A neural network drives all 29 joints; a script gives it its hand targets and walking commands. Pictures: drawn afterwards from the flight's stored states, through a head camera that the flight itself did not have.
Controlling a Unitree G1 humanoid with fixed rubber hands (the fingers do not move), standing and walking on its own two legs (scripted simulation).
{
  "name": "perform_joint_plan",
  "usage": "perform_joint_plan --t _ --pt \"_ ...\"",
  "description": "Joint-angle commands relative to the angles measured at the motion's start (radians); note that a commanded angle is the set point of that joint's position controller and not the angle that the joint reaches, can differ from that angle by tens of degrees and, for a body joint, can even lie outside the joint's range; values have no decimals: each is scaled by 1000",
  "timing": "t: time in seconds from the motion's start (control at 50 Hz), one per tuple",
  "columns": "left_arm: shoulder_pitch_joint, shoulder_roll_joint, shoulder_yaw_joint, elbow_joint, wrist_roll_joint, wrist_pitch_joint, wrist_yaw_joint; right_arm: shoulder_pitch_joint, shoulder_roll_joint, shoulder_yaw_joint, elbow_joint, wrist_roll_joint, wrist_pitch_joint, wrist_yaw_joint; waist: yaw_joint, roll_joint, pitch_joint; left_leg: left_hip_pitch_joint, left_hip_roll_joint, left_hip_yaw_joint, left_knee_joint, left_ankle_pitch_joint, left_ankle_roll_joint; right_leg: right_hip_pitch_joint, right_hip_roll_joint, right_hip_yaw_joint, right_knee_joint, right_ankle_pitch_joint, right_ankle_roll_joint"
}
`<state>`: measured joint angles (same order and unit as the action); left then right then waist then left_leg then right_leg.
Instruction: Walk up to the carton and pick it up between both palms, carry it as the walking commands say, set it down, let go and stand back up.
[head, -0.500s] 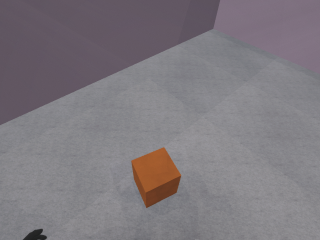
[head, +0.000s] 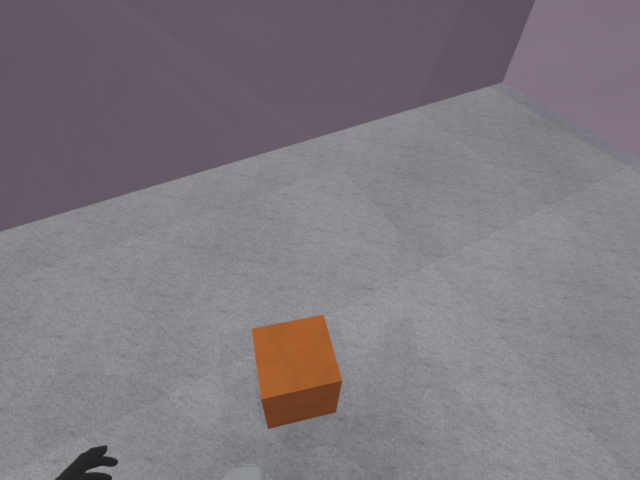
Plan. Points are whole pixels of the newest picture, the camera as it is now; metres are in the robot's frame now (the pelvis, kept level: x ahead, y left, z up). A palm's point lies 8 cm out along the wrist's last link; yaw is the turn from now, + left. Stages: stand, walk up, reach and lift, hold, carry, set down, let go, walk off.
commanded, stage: walk up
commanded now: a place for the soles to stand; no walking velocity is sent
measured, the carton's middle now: (295, 372) +0.53 +0.09 -0.64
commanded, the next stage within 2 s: none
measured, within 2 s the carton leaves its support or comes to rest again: neither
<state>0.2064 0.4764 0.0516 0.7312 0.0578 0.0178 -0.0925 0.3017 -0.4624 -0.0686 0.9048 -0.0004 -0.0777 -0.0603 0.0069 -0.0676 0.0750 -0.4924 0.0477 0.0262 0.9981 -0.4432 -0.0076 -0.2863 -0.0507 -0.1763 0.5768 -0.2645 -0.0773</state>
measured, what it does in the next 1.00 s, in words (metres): steps to the right: left foot, then right foot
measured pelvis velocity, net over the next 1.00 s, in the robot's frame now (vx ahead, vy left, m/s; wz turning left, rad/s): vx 0.09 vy -0.10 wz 0.19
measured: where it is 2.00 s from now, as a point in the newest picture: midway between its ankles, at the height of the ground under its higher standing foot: outside the picture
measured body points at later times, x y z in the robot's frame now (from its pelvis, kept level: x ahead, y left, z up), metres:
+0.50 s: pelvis +0.07 -0.10 -0.03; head +0.10 -0.07 +0.41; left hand +0.16 +0.24 -0.14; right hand +0.16 -0.47 -0.10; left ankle +0.10 +0.10 -0.71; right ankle +0.12 -0.20 -0.73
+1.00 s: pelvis +0.09 -0.10 -0.02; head +0.11 -0.08 +0.43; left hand +0.13 +0.25 -0.12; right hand +0.27 -0.43 -0.10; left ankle +0.11 +0.04 -0.73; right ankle +0.12 -0.20 -0.73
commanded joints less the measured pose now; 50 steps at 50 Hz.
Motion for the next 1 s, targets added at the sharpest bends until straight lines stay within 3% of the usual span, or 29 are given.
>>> perform_joint_plan --t 0.0,0.1,0.14,0.16,0.18,0.2,0.22,0.24,0.3,0.34,0.36,0.38,0.4,0.42,0.44,0.46,0.48,0.5,0.52,0.58,0.6,0.68,0.74,0.76,0.8,0.86,0.9,0.92,0.98 --pt "93 203 111 -92 -4 15 12 33 -234 -45 -36 4 -2 -10 103 -60 -56 -129 -6 45 -199 63 3 241 -231 325 -321 -311 -96" --pt "-5 162 95 -109 5 34 9 144 -215 -44 -19 6 -16 -27 38 -82 -38 105 -6 86 -338 206 21 67 -201 160 -181 -55 -52" --pt "-101 148 82 -134 -1 38 2 282 -241 -57 15 -6 -31 -47 -73 -18 -84 347 -12 44 -494 298 55 -68 -140 83 59 113 -32" --pt "-115 111 85 -159 -9 32 7 379 -290 -71 21 -14 -37 -68 -119 84 -101 437 89 -152 -584 242 108 -163 -81 57 283 182 17" --pt "-108 68 83 -178 -10 27 13 382 -366 -95 2 -31 -40 -84 -100 211 -120 551 297 -512 -603 352 214 -395 -8 99 464 -174 61" --pt "-62 115 91 -184 -6 35 14 340 -417 -98 -47 -22 -35 -96 -47 153 -147 529 402 -752 -598 320 312 -465 -3 245 632 -304 98" --pt "-108 199 105 -165 2 47 17 280 -447 -103 -39 0 -42 -102 -50 64 -101 385 442 -768 -580 280 369 -436 -73 338 692 -334 100" --pt "-70 202 117 -168 -12 44 23 213 -425 -93 -59 -2 -47 -105 -6 85 -90 348 442 -781 -586 235 374 -448 -105 393 765 -304 104" --pt "-12 157 98 -112 -7 54 3 152 -334 -62 -76 -35 -41 -83 6 170 -108 220 215 -304 -448 336 201 -330 -80 263 487 -245 50" --pt "2 143 104 -93 -17 45 3 90 -343 -62 -93 -36 -41 -67 19 261 -95 47 217 -287 -421 466 182 -150 -69 232 398 -171 50" --pt "20 144 96 -59 -16 34 8 77 -324 -61 -88 -31 -33 -57 17 231 -115 -55 166 -188 -409 361 164 -24 -42 160 320 -118 39" --pt "110 130 106 -24 -23 29 19 -4 -329 -57 -100 -31 -25 -48 79 284 -97 -112 147 -174 -320 308 145 85 -18 149 187 -82 41" --pt "166 170 123 5 -15 21 30 17 -243 -33 -98 -32 -5 -44 102 108 -95 -204 62 -125 -166 132 108 158 -18 204 49 -85 60" --pt "191 266 134 1 1 10 44 36 -153 -1 -136 -19 4 -39 98 -178 -67 -290 -90 -58 85 -90 68 90 -217 507 -203 -323 10" --pt "87 265 114 -41 -12 2 53 30 -152 -10 -127 -17 18 -44 47 -109 -22 -258 -89 -81 177 -91 29 -20 -310 600 -301 -353 -59" --pt "41 298 123 -45 -24 6 62 -9 -210 -34 -112 -14 22 -52 64 -62 4 -222 -59 -119 223 -89 32 -79 -352 623 -324 -388 -97" --pt "16 273 120 -37 -30 3 65 21 -243 -41 -103 -17 19 -52 29 -74 27 -222 -20 -122 234 -60 41 -62 -340 642 -295 -379 -97" --pt "-18 246 105 -14 -41 -1 72 28 -234 -46 -77 -12 23 -34 3 -31 69 -185 -12 -133 204 -8 37 -92 -304 580 -290 -411 -57" --pt "-43 235 88 -27 -38 -8 71 90 -249 -47 -36 -11 26 -23 -13 -73 62 -146 -3 -74 182 3 40 -72 -274 477 -250 -369 -83" --pt "42 236 89 3 -23 -30 72 0 -189 -25 -65 -13 24 18 34 -97 -19 -78 -11 -78 -49 -47 39 73 -294 443 -187 -137 -103" --pt "73 226 87 9 -34 -33 79 -50 -201 -27 -71 -20 23 20 66 -33 -56 -120 -20 -59 -100 -56 29 201 -292 422 -152 0 -88" --pt "19 206 69 1 -45 -25 77 -37 -163 -16 -64 -19 18 19 30 -81 -129 72 -48 27 -253 55 47 198 -255 254 -6 506 -78" --pt "-2 184 58 0 -62 -17 79 -52 -180 -20 -61 -22 19 20 10 -13 -146 204 -13 -38 -375 342 81 81 -201 180 74 341 -3" --pt "11 173 52 0 -66 -15 83 -64 -232 -28 -74 -34 17 17 20 57 -122 251 58 -165 -337 505 128 -20 -178 200 113 292 21" --pt "-11 150 52 -11 -65 -16 75 -73 -273 -33 -81 -29 11 17 12 173 -132 208 181 -409 -416 450 243 -65 -37 177 189 -117 60" --pt "35 148 54 27 -45 -34 73 -155 -201 -6 -81 -30 24 30 42 111 -145 93 90 -271 -396 272 149 80 -53 212 -35 -177 17" --pt "30 214 64 52 -33 -45 82 -158 -161 -1 -84 -12 30 32 40 -38 -105 -17 -39 -57 -219 206 58 144 -249 343 -176 -115 -54" --pt "-12 214 58 39 -31 -46 79 -152 -174 -4 -74 -21 34 30 22 -78 -79 20 -29 -21 -169 10 56 65 -324 373 -192 -83 -115" --pt "-61 187 51 32 -34 -34 74 -73 -172 -10 -48 -29 19 41 -13 -35 -100 152 -26 -28 -349 183 75 21 -239 227 -75 -23 -62"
